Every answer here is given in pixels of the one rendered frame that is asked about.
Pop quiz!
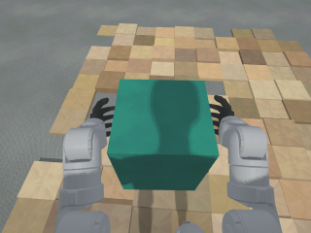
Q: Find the right robot thigh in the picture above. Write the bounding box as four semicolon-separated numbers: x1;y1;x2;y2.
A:
176;223;205;233

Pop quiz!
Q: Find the right robot hand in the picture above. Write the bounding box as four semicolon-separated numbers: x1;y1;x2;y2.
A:
209;95;234;135

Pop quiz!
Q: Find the robot left upper arm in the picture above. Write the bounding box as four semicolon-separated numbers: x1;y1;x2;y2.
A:
55;211;111;233

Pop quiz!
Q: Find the left robot forearm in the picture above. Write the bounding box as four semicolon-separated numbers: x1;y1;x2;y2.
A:
53;117;108;233

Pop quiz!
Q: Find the carton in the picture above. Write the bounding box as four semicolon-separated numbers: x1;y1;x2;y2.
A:
107;79;220;191

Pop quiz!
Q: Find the left robot hand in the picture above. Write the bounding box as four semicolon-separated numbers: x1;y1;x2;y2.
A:
89;97;115;137

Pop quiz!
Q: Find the robot right upper arm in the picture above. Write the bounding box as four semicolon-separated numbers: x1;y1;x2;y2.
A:
222;209;282;233

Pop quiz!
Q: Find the right robot forearm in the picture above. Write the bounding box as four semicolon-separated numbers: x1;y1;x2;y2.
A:
219;116;283;233

